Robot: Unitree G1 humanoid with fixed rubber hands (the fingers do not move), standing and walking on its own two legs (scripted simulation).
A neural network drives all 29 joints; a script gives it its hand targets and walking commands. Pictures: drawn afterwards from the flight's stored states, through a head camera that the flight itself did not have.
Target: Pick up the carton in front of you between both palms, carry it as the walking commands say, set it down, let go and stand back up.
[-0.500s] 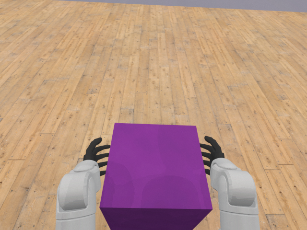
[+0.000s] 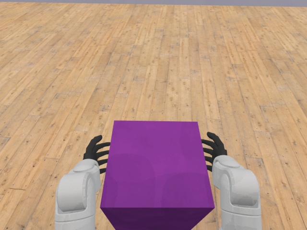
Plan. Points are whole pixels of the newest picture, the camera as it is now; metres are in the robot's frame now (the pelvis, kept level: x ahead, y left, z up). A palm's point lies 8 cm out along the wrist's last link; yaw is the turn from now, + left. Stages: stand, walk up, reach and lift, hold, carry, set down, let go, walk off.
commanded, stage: carry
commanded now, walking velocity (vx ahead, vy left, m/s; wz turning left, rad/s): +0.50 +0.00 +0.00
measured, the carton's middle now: (154, 179) +0.27 +0.01 -0.01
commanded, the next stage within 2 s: none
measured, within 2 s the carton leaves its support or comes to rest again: neither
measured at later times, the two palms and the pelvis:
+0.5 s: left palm (106, 81) +0.60 +0.18 +0.06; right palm (189, 82) +0.58 -0.12 +0.07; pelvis +0.33 +0.05 +0.00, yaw -4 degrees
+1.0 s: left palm (125, 35) +0.92 +0.13 +0.08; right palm (189, 35) +0.92 -0.16 +0.07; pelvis +0.64 -0.01 +0.00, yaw +0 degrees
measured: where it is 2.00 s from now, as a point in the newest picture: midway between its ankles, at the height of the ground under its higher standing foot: (155, 159)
